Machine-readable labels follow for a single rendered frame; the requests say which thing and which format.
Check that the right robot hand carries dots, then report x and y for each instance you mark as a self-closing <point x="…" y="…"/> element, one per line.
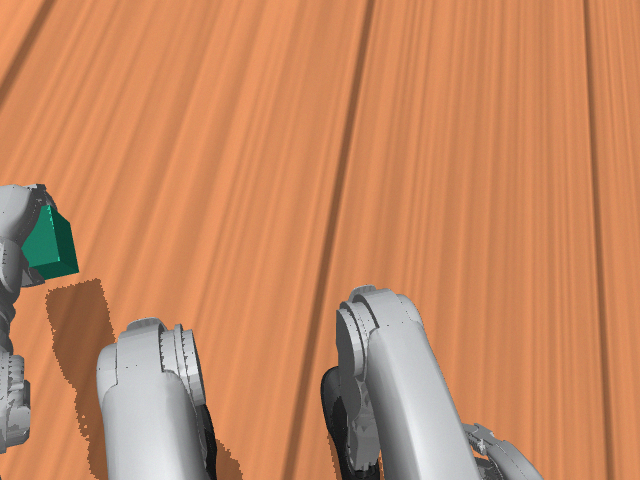
<point x="505" y="462"/>

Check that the left robot foot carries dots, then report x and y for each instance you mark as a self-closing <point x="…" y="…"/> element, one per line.
<point x="211" y="443"/>

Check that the right robot foot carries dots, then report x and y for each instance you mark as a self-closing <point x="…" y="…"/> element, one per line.
<point x="336" y="422"/>

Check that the left robot hand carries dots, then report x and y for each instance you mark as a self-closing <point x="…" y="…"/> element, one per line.
<point x="20" y="208"/>

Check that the left robot arm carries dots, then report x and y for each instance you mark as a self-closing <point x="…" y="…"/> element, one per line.
<point x="14" y="390"/>

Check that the cube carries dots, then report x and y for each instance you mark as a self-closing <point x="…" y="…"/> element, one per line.
<point x="50" y="247"/>

